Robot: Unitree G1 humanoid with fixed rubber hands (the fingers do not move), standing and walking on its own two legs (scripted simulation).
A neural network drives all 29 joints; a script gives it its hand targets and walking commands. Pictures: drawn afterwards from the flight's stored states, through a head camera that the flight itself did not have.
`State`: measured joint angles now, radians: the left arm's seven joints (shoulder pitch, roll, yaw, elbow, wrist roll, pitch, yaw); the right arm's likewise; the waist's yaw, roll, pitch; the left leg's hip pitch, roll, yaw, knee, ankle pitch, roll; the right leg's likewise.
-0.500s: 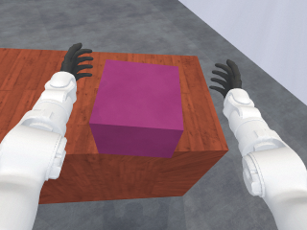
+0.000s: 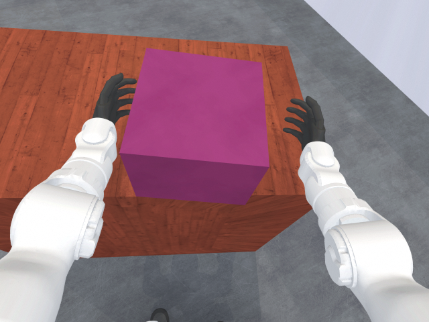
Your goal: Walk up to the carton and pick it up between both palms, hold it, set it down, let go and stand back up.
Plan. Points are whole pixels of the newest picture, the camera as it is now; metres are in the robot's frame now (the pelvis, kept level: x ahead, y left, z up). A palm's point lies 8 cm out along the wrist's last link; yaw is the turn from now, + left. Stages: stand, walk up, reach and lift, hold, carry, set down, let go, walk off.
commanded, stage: reach and lift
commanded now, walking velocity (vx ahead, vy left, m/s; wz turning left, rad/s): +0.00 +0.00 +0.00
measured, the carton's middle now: (198, 130) +0.50 +0.01 +0.02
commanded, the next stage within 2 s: none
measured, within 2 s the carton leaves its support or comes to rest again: neither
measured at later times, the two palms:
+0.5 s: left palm (115, 116) +0.49 +0.16 +0.06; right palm (289, 137) +0.46 -0.16 +0.05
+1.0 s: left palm (119, 126) +0.47 +0.15 +0.05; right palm (294, 145) +0.44 -0.16 +0.06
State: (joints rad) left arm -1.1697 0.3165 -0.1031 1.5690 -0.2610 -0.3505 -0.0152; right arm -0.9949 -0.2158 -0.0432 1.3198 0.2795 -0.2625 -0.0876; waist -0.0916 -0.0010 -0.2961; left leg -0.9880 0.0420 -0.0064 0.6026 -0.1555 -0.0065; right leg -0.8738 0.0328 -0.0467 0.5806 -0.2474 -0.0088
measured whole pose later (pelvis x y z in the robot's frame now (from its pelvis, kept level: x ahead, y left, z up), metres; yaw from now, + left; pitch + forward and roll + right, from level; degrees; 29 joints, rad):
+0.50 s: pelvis +0.01 +0.01 +0.01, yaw +0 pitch +27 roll -3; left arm -1.13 0.23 0.23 1.48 0.07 -0.35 0.02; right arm -0.98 -0.06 -0.41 1.26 -0.11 -0.32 -0.11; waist -0.08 0.01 -0.21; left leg -0.86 0.03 0.00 0.52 -0.13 0.00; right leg -0.74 0.02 -0.04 0.47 -0.21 0.00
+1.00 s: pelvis +0.02 +0.01 +0.03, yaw +0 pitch +20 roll -1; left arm -0.94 0.08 0.54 1.24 0.41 -0.32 0.01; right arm -0.81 0.11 -0.80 0.97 -0.58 -0.32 -0.03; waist -0.04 -0.02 -0.11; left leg -0.61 0.02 0.03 0.35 -0.10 0.00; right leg -0.49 0.02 -0.01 0.31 -0.17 0.00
